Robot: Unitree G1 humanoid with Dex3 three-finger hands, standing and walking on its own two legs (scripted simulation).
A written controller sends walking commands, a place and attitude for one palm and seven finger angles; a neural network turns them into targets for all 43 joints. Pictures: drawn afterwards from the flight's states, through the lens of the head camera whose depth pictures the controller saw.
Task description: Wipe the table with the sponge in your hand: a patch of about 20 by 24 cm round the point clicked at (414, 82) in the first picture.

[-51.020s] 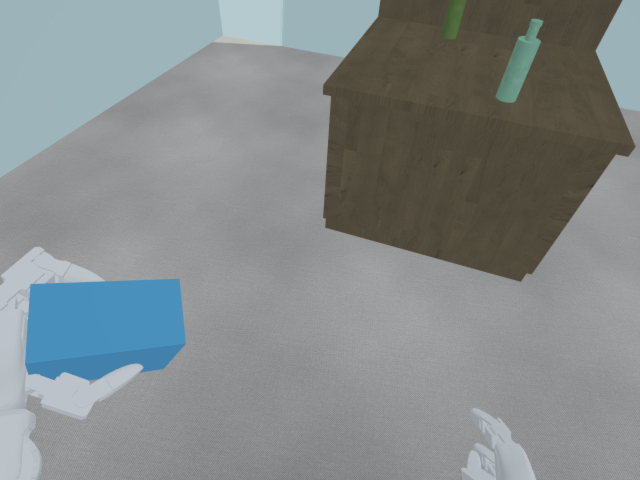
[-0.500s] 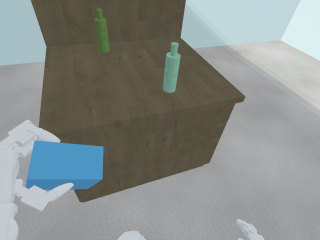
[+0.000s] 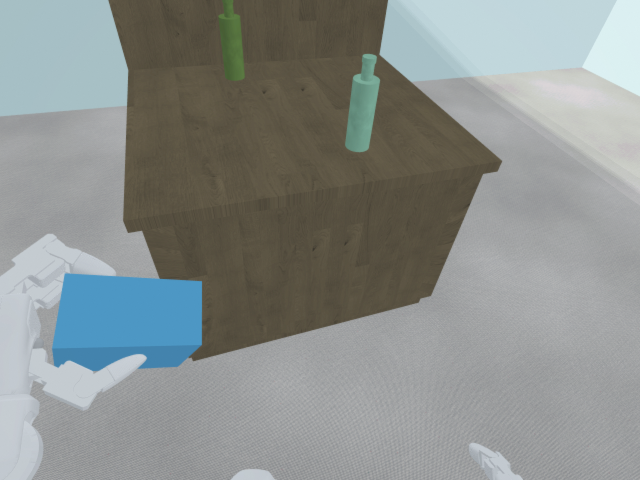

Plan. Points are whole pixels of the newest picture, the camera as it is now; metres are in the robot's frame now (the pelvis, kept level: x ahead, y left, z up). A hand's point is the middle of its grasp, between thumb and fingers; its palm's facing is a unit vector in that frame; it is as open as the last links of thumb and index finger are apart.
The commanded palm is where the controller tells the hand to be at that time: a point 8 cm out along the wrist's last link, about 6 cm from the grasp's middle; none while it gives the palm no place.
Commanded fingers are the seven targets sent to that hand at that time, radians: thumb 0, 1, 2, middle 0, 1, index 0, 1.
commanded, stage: stop stepping back and stand still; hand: left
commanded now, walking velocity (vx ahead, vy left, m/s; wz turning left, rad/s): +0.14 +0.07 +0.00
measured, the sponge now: (149, 326) +0.23 +0.20 +0.13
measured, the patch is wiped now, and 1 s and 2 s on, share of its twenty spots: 0.95 0.95 0.95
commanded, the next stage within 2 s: stand and wait in 0.42 s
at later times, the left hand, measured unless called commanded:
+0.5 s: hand (83, 320) +0.21 +0.25 +0.16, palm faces +0.33 -0.89 -0.30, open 10.5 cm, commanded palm +0.17 +0.30 +0.20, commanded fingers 0.00 0.10 1.30 -1.20 -1.60 -1.20 -1.60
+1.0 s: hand (103, 295) +0.23 +0.24 +0.17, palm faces +0.35 -0.85 -0.39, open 10.5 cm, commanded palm +0.19 +0.28 +0.20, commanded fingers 0.00 0.10 1.30 -1.20 -1.60 -1.20 -1.60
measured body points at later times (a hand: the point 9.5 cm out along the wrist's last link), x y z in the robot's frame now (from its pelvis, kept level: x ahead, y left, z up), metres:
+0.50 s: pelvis +0.00 +0.02 +0.01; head -0.01 +0.05 +0.46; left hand +0.19 +0.30 +0.18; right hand +0.16 -0.21 -0.07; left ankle +0.03 +0.12 -0.72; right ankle +0.02 -0.11 -0.72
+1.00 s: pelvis +0.02 +0.00 +0.02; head +0.03 +0.01 +0.47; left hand +0.21 +0.28 +0.19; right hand +0.21 -0.23 -0.05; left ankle +0.03 +0.12 -0.72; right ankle +0.03 -0.10 -0.72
